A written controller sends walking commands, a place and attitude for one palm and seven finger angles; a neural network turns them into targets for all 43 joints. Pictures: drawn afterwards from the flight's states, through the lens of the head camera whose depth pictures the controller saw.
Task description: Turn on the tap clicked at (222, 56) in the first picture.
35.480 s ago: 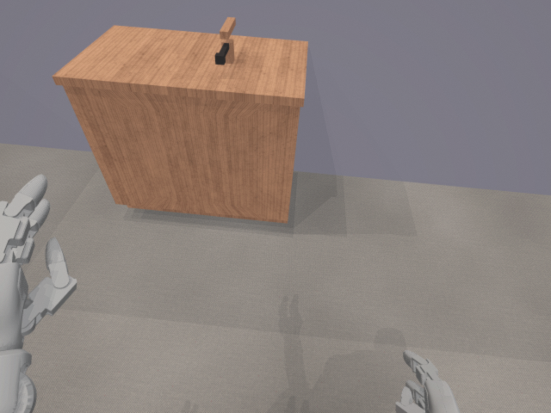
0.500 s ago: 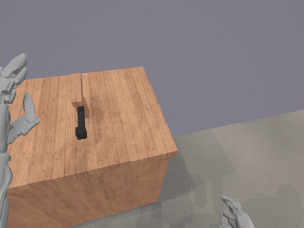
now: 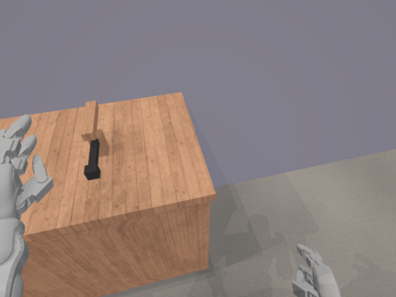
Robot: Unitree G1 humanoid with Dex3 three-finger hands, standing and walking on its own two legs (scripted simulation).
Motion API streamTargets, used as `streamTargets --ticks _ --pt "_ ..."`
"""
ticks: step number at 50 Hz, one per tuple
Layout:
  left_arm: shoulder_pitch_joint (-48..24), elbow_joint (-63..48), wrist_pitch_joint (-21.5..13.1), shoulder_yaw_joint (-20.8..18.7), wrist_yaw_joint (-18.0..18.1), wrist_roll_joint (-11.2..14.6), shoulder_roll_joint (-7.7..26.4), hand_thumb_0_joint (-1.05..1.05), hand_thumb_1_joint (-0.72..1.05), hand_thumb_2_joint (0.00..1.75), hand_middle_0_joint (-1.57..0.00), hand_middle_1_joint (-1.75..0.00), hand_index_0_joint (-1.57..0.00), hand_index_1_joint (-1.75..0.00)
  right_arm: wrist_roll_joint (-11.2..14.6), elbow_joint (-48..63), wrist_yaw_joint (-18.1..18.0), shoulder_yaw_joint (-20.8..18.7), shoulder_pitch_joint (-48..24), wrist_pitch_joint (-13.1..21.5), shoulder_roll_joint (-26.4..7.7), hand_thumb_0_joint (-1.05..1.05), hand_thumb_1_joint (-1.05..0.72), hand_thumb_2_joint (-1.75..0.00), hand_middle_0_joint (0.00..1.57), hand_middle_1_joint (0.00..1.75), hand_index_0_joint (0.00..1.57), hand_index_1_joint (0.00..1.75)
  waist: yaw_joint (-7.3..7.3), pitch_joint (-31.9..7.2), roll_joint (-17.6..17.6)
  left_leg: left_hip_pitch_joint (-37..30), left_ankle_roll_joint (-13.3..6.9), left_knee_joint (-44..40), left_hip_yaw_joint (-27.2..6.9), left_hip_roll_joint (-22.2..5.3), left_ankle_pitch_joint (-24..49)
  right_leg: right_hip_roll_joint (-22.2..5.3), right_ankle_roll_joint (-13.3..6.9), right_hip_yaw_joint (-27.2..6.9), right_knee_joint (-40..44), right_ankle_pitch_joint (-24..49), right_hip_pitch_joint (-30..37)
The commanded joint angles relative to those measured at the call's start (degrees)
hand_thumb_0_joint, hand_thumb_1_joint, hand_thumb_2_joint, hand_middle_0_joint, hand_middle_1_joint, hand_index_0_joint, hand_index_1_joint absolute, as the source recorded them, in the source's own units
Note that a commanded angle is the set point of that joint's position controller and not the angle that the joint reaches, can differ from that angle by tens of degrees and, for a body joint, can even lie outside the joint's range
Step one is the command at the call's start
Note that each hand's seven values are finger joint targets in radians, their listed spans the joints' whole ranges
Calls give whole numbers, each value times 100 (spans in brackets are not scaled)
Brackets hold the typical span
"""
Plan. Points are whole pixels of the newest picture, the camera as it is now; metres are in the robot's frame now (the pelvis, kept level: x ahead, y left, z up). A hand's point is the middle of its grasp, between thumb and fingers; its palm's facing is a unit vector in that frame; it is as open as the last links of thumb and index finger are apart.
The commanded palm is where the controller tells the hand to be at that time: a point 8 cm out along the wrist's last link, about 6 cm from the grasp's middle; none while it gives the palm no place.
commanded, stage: turn the palm inward beside the body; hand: left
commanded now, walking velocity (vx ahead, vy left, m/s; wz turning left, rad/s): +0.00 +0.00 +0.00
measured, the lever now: (92, 171) +0.37 +0.30 +0.03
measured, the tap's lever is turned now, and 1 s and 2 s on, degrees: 0 0 0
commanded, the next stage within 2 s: reach beside the lever's end, fingers flat in 1.62 s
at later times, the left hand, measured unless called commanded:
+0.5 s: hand (53, 196) +0.22 +0.26 +0.15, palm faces +0.44 -0.87 -0.23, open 7.5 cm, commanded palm +0.17 +0.30 +0.16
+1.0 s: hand (52, 217) +0.20 +0.26 +0.14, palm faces +0.48 -0.86 -0.16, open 7.5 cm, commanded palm +0.14 +0.29 +0.15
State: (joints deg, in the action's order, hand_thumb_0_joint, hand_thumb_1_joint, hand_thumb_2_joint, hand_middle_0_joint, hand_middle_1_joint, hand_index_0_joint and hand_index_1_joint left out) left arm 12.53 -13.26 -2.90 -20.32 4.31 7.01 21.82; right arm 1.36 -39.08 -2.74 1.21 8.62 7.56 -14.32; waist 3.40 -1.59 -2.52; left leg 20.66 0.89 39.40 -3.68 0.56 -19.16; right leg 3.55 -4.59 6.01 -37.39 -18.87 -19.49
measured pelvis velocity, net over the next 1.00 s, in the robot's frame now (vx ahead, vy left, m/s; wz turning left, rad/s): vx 0.01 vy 0.02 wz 0.00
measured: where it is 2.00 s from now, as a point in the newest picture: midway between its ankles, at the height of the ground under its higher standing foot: outside the picture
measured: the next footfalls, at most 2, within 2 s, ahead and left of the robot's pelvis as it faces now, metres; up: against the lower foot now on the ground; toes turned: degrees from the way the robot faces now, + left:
none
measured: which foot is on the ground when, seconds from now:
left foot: down 0.00-1.00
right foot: down 0.00-1.00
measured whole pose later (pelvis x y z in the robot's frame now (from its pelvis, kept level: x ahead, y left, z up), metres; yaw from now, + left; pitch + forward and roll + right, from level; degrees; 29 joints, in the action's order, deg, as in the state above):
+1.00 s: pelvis +0.01 +0.02 +0.00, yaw +0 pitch +1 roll +0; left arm 30.6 -28.8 3.4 -11.8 12.2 10.4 12.9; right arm 1.4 -36.4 -4.0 2.7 11.3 11.0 -13.3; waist 4.0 -3.9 -2.3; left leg 20.2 -1.0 39.5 -2.9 2.3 -19.9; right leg 1.8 -3.4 5.3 -37.9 -19.8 -19.1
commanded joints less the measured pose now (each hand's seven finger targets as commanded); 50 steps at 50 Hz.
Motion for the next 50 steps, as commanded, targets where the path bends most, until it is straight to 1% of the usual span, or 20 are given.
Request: streamTargets --ticks 1,2,5,9,11,13,17,19,26,27,30,31,33,36,40,41,42,46,47,50 --pt "-217 -1298 -294 -1251 90 253 1668 0 90 90 -20 -30 -20 -30 69 934 -74 -331 -729 284 -581 0 -90 -90 20 30 20 30 106 -799 532 554 -89 -164 70 -95 295 -1165 729 -1869 1263 260 913" --pt "-163 -1601 -332 -979 87 324 1273 0 90 90 -20 -30 -20 -30 76 1030 -50 -317 -729 289 -517 0 -90 -90 20 30 20 30 66 -915 477 505 -113 -194 110 -77 489 -1149 735 -1722 1118 732 976" --pt "500 -1738 -394 -1105 101 446 1159 0 90 90 -20 -30 -20 -30 84 1054 -5 -365 -472 341 -579 0 -90 -90 20 30 20 30 79 -1094 360 304 -149 -183 177 -85 1127 -991 724 -1382 719 2309 996" --pt "907 -2028 -458 -906 57 511 880 0 90 90 -20 -30 -20 -30 99 1129 -11 -378 -207 447 -630 0 -90 -90 20 30 20 30 -2 -1096 290 7 -258 -253 283 -21 1611 -710 653 -827 485 2869 700" --pt "926 -2133 -486 -820 91 459 861 0 90 90 -20 -30 -20 -30 102 1100 -45 -367 -150 505 -647 0 -90 -90 20 30 20 30 -21 -911 54 -80 -285 -250 289 5 1660 -635 593 -722 486 2661 457" --pt "903 -2142 -548 -708 134 484 737 0 90 90 -20 -30 -20 -30 85 1119 -76 -386 -88 585 -660 0 -90 -90 20 30 20 30 -70 -959 280 -55 -296 -243 250 13 1599 -612 589 -664 467 2448 390" --pt "842 -2473 -675 -485 303 349 624 0 90 90 -20 -30 -20 -30 57 1099 -89 -376 -91 691 -631 0 -90 -90 20 30 20 30 -49 -1093 -124 -202 -299 -269 222 46 1657 -540 452 -544 423 1960 289" --pt "1025 -2450 -678 -425 361 344 548 0 90 90 -20 -30 -20 -30 39 1118 -88 -367 -98 728 -639 0 -90 -90 20 30 20 30 -24 -1085 88 -185 -291 -285 178 33 1725 -503 428 -477 391 1923 278" --pt "1166 -2351 -253 -312 489 359 438 0 90 90 -20 -30 -20 -30 78 1137 -161 -270 -262 689 -619 0 -90 -90 20 30 20 30 49 -602 49 -77 -254 -497 85 0 1261 -423 365 -390 570 1042 47" --pt "1034 -2463 -217 -86 492 353 224 0 90 90 -20 -30 -20 -30 79 1177 -162 -255 -296 687 -593 0 -90 -90 20 30 20 30 4 -685 -12 -119 -244 -531 78 5 1234 -435 357 -369 556 982 74" --pt "1024 -2529 -93 -4 590 317 218 0 90 90 -20 -30 -20 -30 61 1217 -183 -221 -375 703 -596 0 -90 -90 20 30 20 30 21 -636 67 -138 -241 -616 -2 -16 988 -397 350 -345 612 613 -3" --pt "1088 -2527 -30 -91 632 260 344 0 90 90 -20 -30 -20 -30 59 1180 -191 -200 -383 690 -599 0 -90 -90 20 30 20 30 75 -557 -129 -128 -230 -647 -2 -9 915 -386 329 -360 643 501 -21" --pt "1027 -2582 -8 119 661 255 150 0 90 90 -20 -30 -20 -30 63 1223 -184 -175 -431 703 -570 0 -90 -90 20 30 20 30 35 -534 -29 -136 -219 -694 -46 -30 776 -383 328 -330 632 363 -49" --pt "1117 -2682 67 69 735 200 229 0 90 90 -20 -30 -20 -30 39 1198 -193 -164 -452 692 -575 0 -90 -90 20 30 20 30 64 -510 -138 -185 -195 -731 -61 -32 780 -365 309 -322 651 349 -33" --pt "1181 -2691 148 270 779 284 -13 0 90 90 -20 -30 -20 -30 31 1243 -195 -129 -525 677 -554 0 -90 -90 20 30 20 30 27 -461 43 -117 -218 -713 -69 -20 619 -386 333 -325 695 239 -40" --pt "1255 -2691 181 112 805 249 153 0 90 90 -20 -30 -20 -30 37 1203 -205 -134 -495 667 -566 0 -90 -90 20 30 20 30 69 -420 2 -92 -203 -743 -77 -15 607 -370 319 -333 713 217 -7" --pt "1176 -2805 183 358 797 278 -98 0 90 90 -20 -30 -20 -30 33 1259 -205 -123 -557 660 -538 0 -90 -90 20 30 20 30 13 -521 -17 -150 -217 -729 -59 -2 606 -396 333 -330 698 230 0" --pt "1369 -2816 225 222 861 268 43 0 90 90 -20 -30 -20 -30 28 1212 -216 -131 -509 669 -552 0 -90 -90 20 30 20 30 76 -474 -52 -116 -205 -716 -76 -6 652 -379 320 -338 717 260 28" --pt "1347 -2918 209 485 838 300 -231 0 90 90 -20 -30 -20 -30 25 1264 -207 -119 -557 673 -524 0 -90 -90 20 30 20 30 11 -531 -103 -186 -208 -689 -65 2 717 -399 320 -328 687 330 25" --pt "1478 -2868 222 479 858 332 -208 0 90 90 -20 -30 -20 -30 24 1253 -212 -127 -537 693 -546 0 -90 -90 20 30 20 30 26 -479 -32 -136 -226 -658 -62 -2 691 -399 329 -339 708 319 14"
